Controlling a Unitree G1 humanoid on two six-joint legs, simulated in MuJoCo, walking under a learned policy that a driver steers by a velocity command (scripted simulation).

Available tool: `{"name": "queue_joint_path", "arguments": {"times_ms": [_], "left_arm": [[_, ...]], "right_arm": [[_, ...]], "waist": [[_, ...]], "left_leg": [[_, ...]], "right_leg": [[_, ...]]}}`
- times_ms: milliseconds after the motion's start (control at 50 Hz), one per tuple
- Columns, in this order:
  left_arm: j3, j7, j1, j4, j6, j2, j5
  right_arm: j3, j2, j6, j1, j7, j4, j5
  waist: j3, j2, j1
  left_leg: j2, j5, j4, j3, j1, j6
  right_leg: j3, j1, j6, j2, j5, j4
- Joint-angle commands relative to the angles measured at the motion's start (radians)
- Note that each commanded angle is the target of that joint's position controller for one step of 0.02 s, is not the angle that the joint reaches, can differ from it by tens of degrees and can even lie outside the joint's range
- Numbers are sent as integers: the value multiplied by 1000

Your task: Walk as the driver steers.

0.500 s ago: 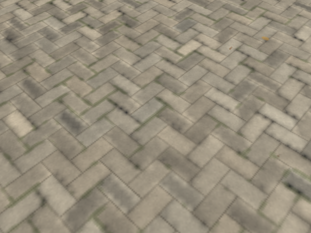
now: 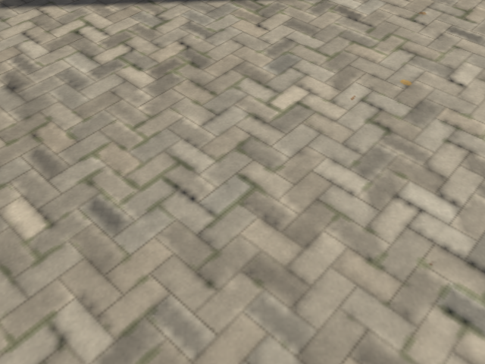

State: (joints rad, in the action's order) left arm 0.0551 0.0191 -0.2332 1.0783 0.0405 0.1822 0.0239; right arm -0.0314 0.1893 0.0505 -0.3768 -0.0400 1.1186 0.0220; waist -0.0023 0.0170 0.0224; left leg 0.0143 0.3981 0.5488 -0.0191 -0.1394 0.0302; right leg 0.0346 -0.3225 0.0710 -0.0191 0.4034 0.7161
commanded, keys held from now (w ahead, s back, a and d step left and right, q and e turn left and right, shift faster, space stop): w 0.20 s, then w+q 0.66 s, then w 0.14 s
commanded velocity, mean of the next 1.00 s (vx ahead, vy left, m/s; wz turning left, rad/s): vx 0.44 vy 0.00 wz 0.32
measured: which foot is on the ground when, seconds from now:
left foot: down 0.00-0.12, up 0.14-0.60, down 0.62-1.00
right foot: down 0.00-0.64, up 0.66-1.00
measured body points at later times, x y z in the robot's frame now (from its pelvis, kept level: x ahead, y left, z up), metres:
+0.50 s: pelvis +0.18 -0.02 +0.00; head +0.20 -0.02 +0.45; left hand +0.08 +0.21 -0.14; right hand +0.38 -0.23 -0.12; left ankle +0.36 +0.14 -0.68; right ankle +0.04 -0.12 -0.73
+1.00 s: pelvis +0.46 +0.07 +0.01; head +0.48 +0.10 +0.46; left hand +0.56 +0.38 -0.08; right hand +0.59 -0.17 -0.11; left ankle +0.38 +0.12 -0.73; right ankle +0.71 -0.03 -0.67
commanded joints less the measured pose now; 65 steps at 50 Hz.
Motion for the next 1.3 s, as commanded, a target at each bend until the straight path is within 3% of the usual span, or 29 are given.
{"name": "queue_joint_path", "arguments": {"times_ms": [20, 100, 120, 140, 180, 220, 260, 360, 500, 560, 600, 620, 640, 660, 680, 700, 720, 740, 840, 960, 1060, 1100, 1140, 1160, 1180, 1200, 1220, 1260, 1300], "left_arm": [[5, -19, 130, -94, 55, 58, 11], [38, -22, -143, 11, 55, 94, 8], [62, -18, -298, 42, 56, 169, 4], [70, -29, -409, 53, 63, 243, 0], [20, -33, -228, 5, 86, 120, -16], [3, -42, -128, -29, 85, 104, -17], [-11, -37, -155, -18, 74, 76, -26], [-7, -5, -206, -8, 70, 130, -48], [1, 8, -248, -13, 65, 155, -26], [12, 14, -212, -35, 51, 198, -23], [20, 21, -173, -60, 35, 231, -27], [18, 19, -148, -82, 36, 238, -25], [-4, 9, -168, -116, 55, 161, -54], [-36, -14, -242, -161, 101, 62, -19], [-7, -23, -91, -192, 138, 170, 17], [-1, -22, -24, -224, 148, 191, 30], [5, -10, -14, -217, 145, 190, 13], [18, 0, -28, -216, 130, 197, -5], [24, 14, 48, -292, 76, 164, -45], [4, -6, 261, -351, 90, 123, -30], [5, -39, 352, -403, 110, 165, -21], [9, -45, 308, -402, 117, 184, -19], [36, -38, 82, -344, 121, 238, -27], [49, -32, -112, -316, 118, 295, -37], [69, -39, -210, -273, 104, 349, -34], [45, -42, -208, -269, 99, 248, -12], [30, -38, -123, -289, 93, 199, -9], [15, -44, -10, -309, 85, 176, -25], [8, -50, 1, -302, 87, 161, -33]], "right_arm": [[-34, 160, 34, -27, 9, -37, 1], [-35, 167, 28, 57, 24, -76, 12], [-22, 118, 34, 95, 25, -101, 10], [-6, 48, 53, 93, 22, -136, 9], [-20, 99, 73, 123, 36, -152, 33], [-34, 112, 73, 126, 37, -144, 20], [-45, 103, 52, 116, 44, -134, 19], [-35, 56, 23, 271, 51, -202, 13], [-13, 49, 24, 476, 92, -309, 6], [-29, 85, 28, 458, 110, -338, 6], [-70, 161, 23, 252, 114, -302, 10], [-106, 227, 17, 91, 103, -264, 10], [-122, 308, 5, -16, 79, -238, 10], [-115, 333, 16, -7, 84, -269, -13], [-98, 252, 24, -3, 82, -257, -17], [-85, 204, 34, 66, 81, -268, -9], [-72, 175, 43, 162, 87, -295, -6], [-64, 152, 46, 222, 87, -316, -10], [-68, 199, 48, 161, 54, -319, -10], [-60, 188, 37, 28, 32, -291, -2], [-60, 200, 27, -44, 28, -261, -6], [-65, 217, 17, -33, 23, -263, -10], [-57, 208, 14, 19, 27, -285, -16], [-42, 179, 18, 38, 31, -312, -29], [-15, 80, 37, -134, 42, -293, -5], [-26, 168, 48, -101, 42, -284, 10], [-41, 223, 53, 21, 43, -314, 20], [-41, 197, 53, 119, 39, -341, -9], [-43, 164, 41, 83, 39, -338, -12]], "waist": [[205, 127, 6], [85, 71, -124], [38, -127, -179], [-25, -353, -192], [65, -136, -93], [88, -61, -46], [80, -90, -33], [124, -66, -51], [167, -61, -84], [101, -110, -32], [-32, -161, 85], [-115, -135, 168], [-216, 100, 142], [-389, 236, 56], [-303, 108, 106], [-167, 63, 77], [-98, -64, 17], [-64, -78, -26], [1, 1, -48], [14, 62, 53], [32, 67, 79], [20, 91, 45], [-125, 84, -73], [-273, -1, -151], [-398, -318, -94], [-338, -243, -120], [-168, -145, -122], [-22, -23, -66], [-22, -74, -23]], "left_leg": [[330, 229, -361, 435, -40, 212], [139, -121, -131, 147, -252, 96], [31, -223, 206, 8, -393, 31], [-69, 80, 535, -12, -600, 0], [38, 17, 761, 120, -717, 56], [102, -145, 673, 101, -678, 72], [117, -205, 602, 76, -606, 60], [83, -347, 403, 98, -677, 27], [56, -446, 123, -14, -606, 63], [-14, -317, 102, -97, -473, 112], [-90, -259, 84, -133, -201, 157], [-88, -291, 22, -66, 71, 195], [135, -286, 18, 300, 347, 260], [353, -72, -209, 906, 583, 465], [303, -59, -284, 829, 525, 382], [266, -132, -288, 651, 373, 331], [218, -241, -300, 528, 192, 295], [178, -318, -313, 439, 56, 276], [103, -452, -368, 295, -165, 269], [66, -380, -341, 239, -97, 187], [166, -448, -237, 336, 131, 188], [186, -587, -187, 350, 178, 171], [109, -861, 39, 286, 124, 134], [40, -658, 316, 227, -51, 102], [-123, 10, 666, 150, -447, 23], [-80, 158, 774, 219, -596, 33], [-28, 70, 788, 200, -651, 37], [51, -63, 680, 130, -596, 25], [87, -104, 599, 115, -509, 16]], "right_leg": [[-17, -250, 30, 62, 60, 69], [45, 295, 22, -17, -141, -207], [-239, 444, 92, 154, -50, -351], [-682, 569, 230, 378, -3, -530], [-605, 454, 203, 389, -7, -528], [-383, 369, 137, 312, -156, -556], [-213, 329, 89, 250, -326, -565], [-66, 291, 87, 247, -465, -604], [97, 365, 61, 276, -562, -599], [151, 440, 38, 295, -1028, -435], [171, 418, 15, 287, -1283, -132], [174, 261, -18, 246, -1161, 117], [162, -39, -52, 136, -390, 491], [-49, -361, -75, -50, 173, 781], [-171, -465, -39, 14, 105, 814], [-145, -495, -19, 60, 4, 747], [-138, -424, -22, 109, -67, 661], [-135, -348, -34, 139, -99, 584], [-92, -289, -105, 153, -228, 314], [-58, -243, -99, 79, -569, -127], [-69, -318, -49, 62, -446, -228], [-53, -256, -19, 44, -354, -254], [-42, 86, 47, 34, -400, -274], [-218, 381, 121, 195, -429, -242], [-652, 748, 287, 412, -272, -301], [-774, 729, 260, 420, -74, -391], [-630, 584, 207, 379, -69, -418], [-443, 322, 176, 300, -269, -476], [-342, 230, 162, 243, -374, -519]]}}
